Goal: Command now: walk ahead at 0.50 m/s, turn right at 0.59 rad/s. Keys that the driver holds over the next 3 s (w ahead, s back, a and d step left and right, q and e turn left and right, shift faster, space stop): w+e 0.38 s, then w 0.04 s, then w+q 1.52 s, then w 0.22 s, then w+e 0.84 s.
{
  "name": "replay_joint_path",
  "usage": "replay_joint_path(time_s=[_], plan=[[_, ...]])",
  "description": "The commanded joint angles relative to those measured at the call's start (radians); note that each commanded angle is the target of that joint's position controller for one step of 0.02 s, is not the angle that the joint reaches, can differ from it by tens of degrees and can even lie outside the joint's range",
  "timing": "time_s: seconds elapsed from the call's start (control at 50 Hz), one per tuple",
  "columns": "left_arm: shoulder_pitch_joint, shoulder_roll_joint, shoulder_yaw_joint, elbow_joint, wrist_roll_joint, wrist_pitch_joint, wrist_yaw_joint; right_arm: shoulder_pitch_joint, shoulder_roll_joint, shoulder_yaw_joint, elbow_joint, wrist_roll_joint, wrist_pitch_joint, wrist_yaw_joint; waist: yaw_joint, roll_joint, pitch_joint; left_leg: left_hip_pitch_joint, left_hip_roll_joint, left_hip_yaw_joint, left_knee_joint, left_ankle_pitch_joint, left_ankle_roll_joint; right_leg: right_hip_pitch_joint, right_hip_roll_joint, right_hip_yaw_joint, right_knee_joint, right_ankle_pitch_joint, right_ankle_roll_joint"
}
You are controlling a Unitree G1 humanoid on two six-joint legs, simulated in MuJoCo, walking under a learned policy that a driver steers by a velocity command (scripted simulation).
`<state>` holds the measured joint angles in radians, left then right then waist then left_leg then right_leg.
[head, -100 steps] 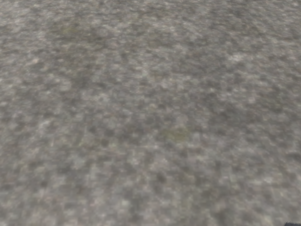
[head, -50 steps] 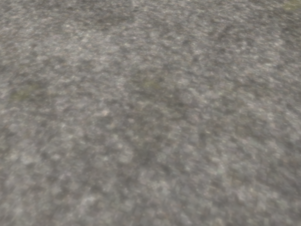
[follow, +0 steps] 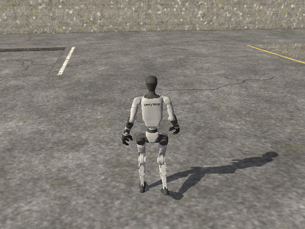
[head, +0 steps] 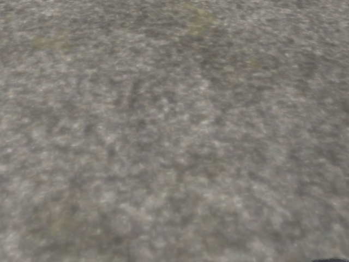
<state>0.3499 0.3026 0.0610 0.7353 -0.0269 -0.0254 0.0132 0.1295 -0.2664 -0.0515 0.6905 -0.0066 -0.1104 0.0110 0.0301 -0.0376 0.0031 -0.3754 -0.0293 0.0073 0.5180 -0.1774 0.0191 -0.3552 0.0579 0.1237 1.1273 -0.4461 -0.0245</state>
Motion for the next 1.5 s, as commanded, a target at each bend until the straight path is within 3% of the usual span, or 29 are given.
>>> replay_joint_path(time_s=[0.02,0.1,0.32,0.36,0.4,0.42,0.44,0.46,0.48,0.52,0.64,0.74,0.84,0.94,0.96,0.98,1.0,1.02,1.04,1.06,1.08,1.14,1.26,1.36,1.42,1.44,1.46,1.48,1.5], plan=[[-0.077,0.117,0.036,-0.115,0.007,-0.012,-0.006,0.1,-0.099,-0.029,-0.013,-0.007,0.006,-0.009,-0.068,0.142,-0.001,0.321,0.301,-0.345,-0.28,-0.064,0.145,-0.376,-0.139,0.014,0.084,0.108,0.015],[-0.098,0.053,0.025,-0.139,0.003,0.006,-0.015,0.1,-0.123,-0.04,0.02,0.001,-0.008,-0.008,-0.049,0.14,0.021,0.257,0.285,-0.171,-0.353,0.1,0.167,-0.363,-0.167,-0.02,-0.009,0.185,0.031],[-0.351,0.029,0.009,-0.226,0.001,-0.008,-0.07,0.177,-0.215,-0.064,0.103,0.026,0.031,-0.017,-0.113,0.099,0.081,0.421,0.308,0.112,-0.322,0.34,0.114,-0.31,-0.133,-0.148,-0.47,0.402,-0.017],[-0.321,0.059,0.025,-0.232,0.007,-0.003,-0.074,0.171,-0.245,-0.073,0.105,0.036,0.044,-0.022,-0.074,0.127,0.044,0.461,0.312,0.152,-0.211,0.65,0.095,-0.215,-0.079,-0.2,-0.494,0.297,-0.058],[-0.107,0.124,0.065,-0.183,0.01,0.004,-0.065,0.161,-0.254,-0.074,0.105,0.045,0.056,-0.029,0.057,0.121,-0.08,0.401,0.281,0.198,0.09,0.862,0.062,0.101,0.003,-0.235,-0.569,0.305,-0.119],[0.071,0.184,0.096,-0.135,0.007,0.012,-0.046,0.176,-0.216,-0.056,0.098,0.027,0.052,-0.032,0.138,0.054,-0.172,0.179,0.246,0.198,0.357,0.641,0.027,0.419,-0.047,-0.117,-0.587,0.341,-0.164],[0.056,0.296,0.103,-0.133,0.001,0.003,-0.033,0.296,-0.058,0.001,0.05,-0.018,0.03,-0.011,0.013,-0.238,-0.27,-0.284,0.073,0.152,0.731,-0.342,-0.031,0.778,-0.351,0.432,-0.637,0.245,-0.34],[0.112,0.208,0.077,-0.149,0.006,-0.009,-0.036,0.238,-0.134,-0.007,0.072,0.021,-0.002,0.004,0.091,-0.132,-0.432,-0.359,0.044,-0.067,0.864,-0.42,-0.022,0.8,-0.441,0.678,-0.795,0.103,-0.388],[0.068,0.165,0.06,-0.133,0.02,-0.022,-0.041,0.118,-0.193,-0.027,0.04,0.066,-0.012,0.009,0.109,-0.072,-0.268,-0.434,0.09,-0.073,0.876,-0.335,-0.005,0.689,-0.409,0.508,-0.812,0.174,-0.325],[-0.066,0.105,0.038,-0.128,0.023,-0.034,-0.04,0.075,-0.171,-0.021,0.045,0.04,-0.01,-0.001,0.03,0.001,-0.104,-0.361,0.171,-0.063,0.731,-0.188,0.0,0.398,-0.334,0.26,-0.832,0.365,-0.256],[-0.112,0.09,0.034,-0.072,0.045,-0.083,-0.032,0.116,-0.109,-0.019,0.079,0.033,0.058,-0.008,-0.04,0.0,0.008,-0.29,0.182,-0.107,0.552,0.026,-0.047,0.183,-0.279,-0.025,-0.983,0.541,-0.221],[-0.098,0.098,0.033,-0.035,0.042,-0.084,-0.016,0.003,-0.076,-0.01,0.051,0.029,0.045,0.012,0.005,-0.004,0.05,-0.281,0.136,-0.066,0.25,0.316,-0.038,0.226,-0.24,-0.19,-1.014,0.539,-0.151],[-0.019,0.121,0.043,0.025,0.026,-0.057,-0.007,-0.119,-0.056,0.003,-0.016,0.027,0.041,0.044,0.056,0.012,0.095,-0.363,0.114,-0.015,0.104,0.255,0.006,0.428,-0.307,-0.235,-0.961,0.641,-0.138],[-0.058,0.178,0.057,0.023,0.018,-0.012,0.022,0.041,-0.139,-0.04,-0.031,0.026,0.054,0.058,-0.071,-0.065,-0.055,-0.085,-0.02,0.107,0.094,0.007,0.101,0.495,-0.311,-0.296,-0.588,1.282,-0.077],[-0.076,0.174,0.053,0.017,0.014,-0.011,0.028,0.197,-0.194,-0.07,0.002,0.027,0.056,0.045,-0.161,-0.036,-0.134,0.164,-0.042,0.08,0.022,0.074,0.143,0.376,-0.271,-0.319,-0.365,1.206,-0.042],[-0.039,0.114,0.031,-0.01,0.034,-0.026,0.028,0.321,-0.289,-0.099,0.019,0.027,0.067,0.021,-0.182,0.12,-0.243,0.494,0.149,-0.239,0.009,0.084,0.235,0.072,-0.189,-0.326,-0.026,0.77,0.008],[0.019,0.018,-0.004,-0.042,0.044,-0.06,0.007,0.27,-0.317,-0.095,-0.007,0.032,0.058,0.023,-0.088,0.297,-0.358,0.759,0.361,-0.805,-0.135,-0.013,0.431,-0.295,0.038,-0.151,0.294,-0.117,0.061],[-0.072,0.108,0.014,-0.053,0.013,-0.097,-0.016,0.283,-0.238,-0.074,-0.014,0.028,0.053,0.025,-0.158,0.176,-0.369,0.776,0.346,-0.778,-0.193,-0.087,0.389,-0.403,-0.029,0.016,0.326,-0.098,0.032],[-0.145,0.12,0.013,-0.08,-0.014,-0.115,-0.024,0.25,-0.194,-0.063,-0.016,0.025,0.048,0.022,-0.15,0.123,-0.231,0.655,0.309,-0.62,-0.201,-0.063,0.342,-0.435,-0.074,-0.002,0.267,-0.024,0.011],[-0.168,0.102,0.009,-0.085,0.001,-0.123,-0.019,0.187,-0.18,-0.058,-0.022,0.026,0.045,0.022,-0.098,0.024,-0.121,0.49,0.263,-0.513,-0.214,0.033,0.307,-0.412,-0.116,-0.019,0.153,0.037,0.007],[-0.173,0.118,0.02,-0.079,0.028,-0.118,-0.012,0.136,-0.142,-0.047,-0.035,0.023,0.042,0.019,-0.066,0.023,-0.077,0.38,0.231,-0.439,-0.229,0.141,0.288,-0.354,-0.145,-0.026,0.065,0.074,0.015],[-0.123,0.095,0.02,-0.076,0.043,-0.084,-0.01,0.099,-0.148,-0.046,-0.059,0.015,0.042,0.006,-0.013,0.068,-0.044,0.208,0.192,-0.364,-0.279,0.294,0.3,-0.258,-0.159,-0.046,-0.044,0.119,0.062],[-0.319,0.037,-0.008,-0.121,0.037,-0.078,-0.014,0.161,-0.192,-0.06,-0.035,0.028,0.059,-0.024,-0.085,0.116,-0.015,0.076,0.09,-0.244,-0.261,0.196,0.211,-0.141,-0.08,-0.089,-0.485,0.489,0.111],[-0.361,0.095,0.014,-0.139,0.017,-0.098,-0.032,0.214,-0.183,-0.061,-0.016,0.034,0.073,-0.029,-0.087,0.148,-0.021,0.198,0.15,-0.397,-0.152,0.066,0.175,-0.089,-0.056,-0.037,-0.626,0.445,0.074],[-0.173,0.145,0.046,-0.098,0.028,-0.114,-0.024,0.184,-0.131,-0.045,-0.034,0.025,0.074,-0.027,0.021,0.154,-0.103,0.167,0.094,-0.389,0.055,0.109,0.115,0.189,-0.099,-0.03,-0.681,0.384,-0.006],[-0.028,0.199,0.06,-0.087,0.042,-0.114,-0.015,0.204,-0.067,-0.022,-0.051,0.008,0.07,-0.024,0.07,0.024,-0.242,0.05,0.023,-0.293,0.339,-0.063,0.075,0.438,-0.277,0.148,-0.677,0.306,-0.066],[0.034,0.266,0.076,-0.049,0.049,-0.099,-0.024,0.334,-0.037,-0.01,-0.085,0.042,0.062,-0.023,0.0,-0.338,-0.323,-0.292,-0.082,-0.184,0.635,-0.435,0.023,0.681,-0.469,0.631,-0.796,0.033,-0.219],[-0.001,0.166,0.055,-0.071,0.028,-0.096,-0.028,0.318,-0.145,-0.029,-0.051,0.049,0.064,-0.027,0.026,-0.199,-0.235,-0.4,0.001,-0.208,0.758,-0.382,0.008,0.63,-0.466,0.661,-0.836,-0.168,-0.2],[-0.037,0.116,0.041,-0.077,0.025,-0.089,-0.023,0.212,-0.189,-0.043,-0.063,0.04,0.07,-0.026,0.052,-0.106,-0.122,-0.424,0.029,-0.18,0.786,-0.287,0.001,0.521,-0.425,0.495,-0.841,-0.111,-0.16]])
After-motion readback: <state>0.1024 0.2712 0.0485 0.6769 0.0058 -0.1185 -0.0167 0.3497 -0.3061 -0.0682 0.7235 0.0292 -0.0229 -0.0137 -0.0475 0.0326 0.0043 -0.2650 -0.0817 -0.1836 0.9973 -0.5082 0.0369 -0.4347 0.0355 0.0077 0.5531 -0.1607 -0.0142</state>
